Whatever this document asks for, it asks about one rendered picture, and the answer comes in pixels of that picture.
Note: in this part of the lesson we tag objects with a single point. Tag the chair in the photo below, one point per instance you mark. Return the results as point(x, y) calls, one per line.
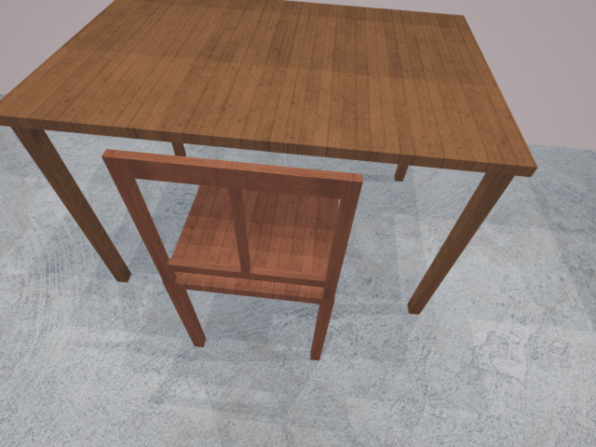
point(253, 230)

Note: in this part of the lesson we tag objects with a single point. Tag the table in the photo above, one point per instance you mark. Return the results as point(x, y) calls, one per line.
point(362, 83)

